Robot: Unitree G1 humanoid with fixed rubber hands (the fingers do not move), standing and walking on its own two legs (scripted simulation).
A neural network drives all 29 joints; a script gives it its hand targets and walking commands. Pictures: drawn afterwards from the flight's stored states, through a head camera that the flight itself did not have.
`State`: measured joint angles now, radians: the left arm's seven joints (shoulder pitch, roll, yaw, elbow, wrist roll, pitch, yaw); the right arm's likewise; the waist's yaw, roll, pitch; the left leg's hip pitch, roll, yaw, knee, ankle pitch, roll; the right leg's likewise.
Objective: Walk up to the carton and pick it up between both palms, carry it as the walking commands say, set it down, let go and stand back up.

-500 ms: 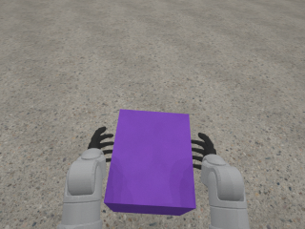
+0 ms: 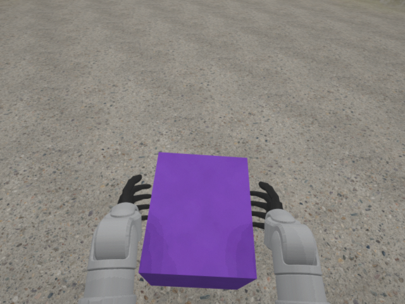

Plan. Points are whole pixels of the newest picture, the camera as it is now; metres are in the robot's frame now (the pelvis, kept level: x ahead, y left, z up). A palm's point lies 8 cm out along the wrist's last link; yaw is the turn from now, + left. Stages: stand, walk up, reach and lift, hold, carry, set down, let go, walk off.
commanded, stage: carry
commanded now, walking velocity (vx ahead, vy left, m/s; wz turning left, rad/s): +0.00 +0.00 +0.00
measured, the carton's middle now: (198, 222) +0.33 +0.01 -0.03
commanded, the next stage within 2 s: none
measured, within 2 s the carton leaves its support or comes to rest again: neither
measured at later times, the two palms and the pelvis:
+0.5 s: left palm (124, 228) +0.26 +0.15 +0.07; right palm (275, 235) +0.26 -0.13 +0.05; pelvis -0.03 +0.00 +0.00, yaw +0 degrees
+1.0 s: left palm (122, 231) +0.26 +0.15 +0.05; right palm (273, 237) +0.26 -0.13 +0.05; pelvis -0.03 +0.01 +0.00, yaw +0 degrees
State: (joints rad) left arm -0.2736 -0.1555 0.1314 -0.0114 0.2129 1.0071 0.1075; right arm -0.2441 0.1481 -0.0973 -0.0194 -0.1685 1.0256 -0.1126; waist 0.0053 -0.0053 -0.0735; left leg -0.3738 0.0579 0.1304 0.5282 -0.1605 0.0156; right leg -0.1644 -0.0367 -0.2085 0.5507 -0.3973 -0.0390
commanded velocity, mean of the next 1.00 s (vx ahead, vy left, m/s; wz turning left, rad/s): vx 0.00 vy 0.00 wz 0.00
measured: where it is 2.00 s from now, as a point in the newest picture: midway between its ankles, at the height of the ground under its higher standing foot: outside the picture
